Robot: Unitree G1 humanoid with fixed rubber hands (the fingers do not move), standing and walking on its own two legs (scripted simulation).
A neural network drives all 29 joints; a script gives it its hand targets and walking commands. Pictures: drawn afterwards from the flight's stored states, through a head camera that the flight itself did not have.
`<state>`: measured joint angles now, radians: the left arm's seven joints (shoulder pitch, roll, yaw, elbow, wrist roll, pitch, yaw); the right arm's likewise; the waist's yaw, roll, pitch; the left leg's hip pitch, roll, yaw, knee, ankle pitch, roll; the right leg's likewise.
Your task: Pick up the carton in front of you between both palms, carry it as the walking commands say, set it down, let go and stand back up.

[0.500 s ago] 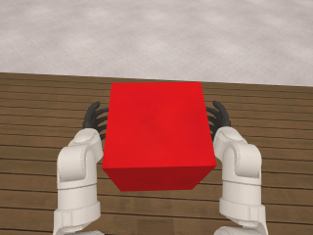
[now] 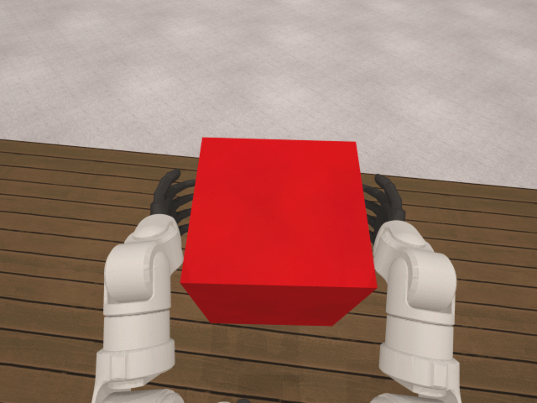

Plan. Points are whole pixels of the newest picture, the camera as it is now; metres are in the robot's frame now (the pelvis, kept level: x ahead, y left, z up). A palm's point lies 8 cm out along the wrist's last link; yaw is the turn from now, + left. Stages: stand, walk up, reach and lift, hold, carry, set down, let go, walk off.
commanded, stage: carry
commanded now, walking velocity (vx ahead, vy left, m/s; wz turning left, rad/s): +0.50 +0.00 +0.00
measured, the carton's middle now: (274, 242) +0.34 +0.01 +0.05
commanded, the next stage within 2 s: none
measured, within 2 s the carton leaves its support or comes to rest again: neither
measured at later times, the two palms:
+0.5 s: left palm (218, 107) +0.63 +0.14 +0.10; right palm (366, 113) +0.63 -0.16 +0.10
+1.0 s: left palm (233, 48) +0.94 +0.14 +0.08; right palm (345, 53) +0.95 -0.16 +0.08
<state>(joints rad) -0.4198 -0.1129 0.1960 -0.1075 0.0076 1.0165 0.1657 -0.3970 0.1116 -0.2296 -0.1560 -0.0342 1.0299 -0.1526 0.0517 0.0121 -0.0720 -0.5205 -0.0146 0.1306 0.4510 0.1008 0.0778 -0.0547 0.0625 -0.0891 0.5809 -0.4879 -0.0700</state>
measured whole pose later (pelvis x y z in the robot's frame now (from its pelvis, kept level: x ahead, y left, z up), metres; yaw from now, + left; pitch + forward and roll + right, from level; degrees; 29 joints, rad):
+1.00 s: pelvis +0.62 -0.02 -0.03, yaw +0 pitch +5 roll +1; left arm -0.42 -0.12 0.20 -0.09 0.01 1.00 0.16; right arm -0.39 0.11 -0.23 -0.16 -0.04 1.02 -0.15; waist 0.06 0.01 -0.07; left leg -0.62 0.00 0.10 0.56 0.06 0.06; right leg -0.06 0.07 -0.09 0.46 -0.42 -0.09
